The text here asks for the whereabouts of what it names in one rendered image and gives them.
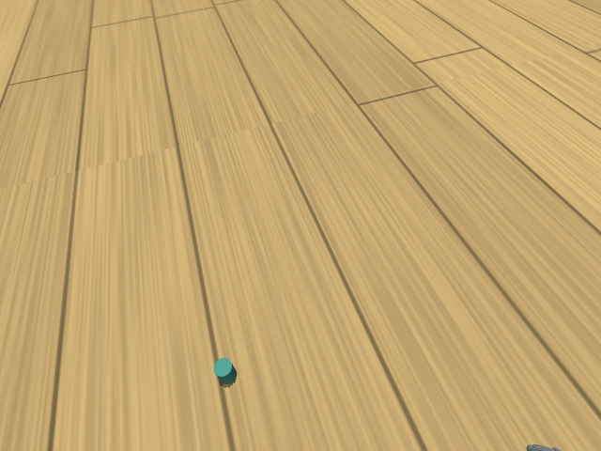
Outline tin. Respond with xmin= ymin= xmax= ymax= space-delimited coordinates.
xmin=214 ymin=358 xmax=237 ymax=384

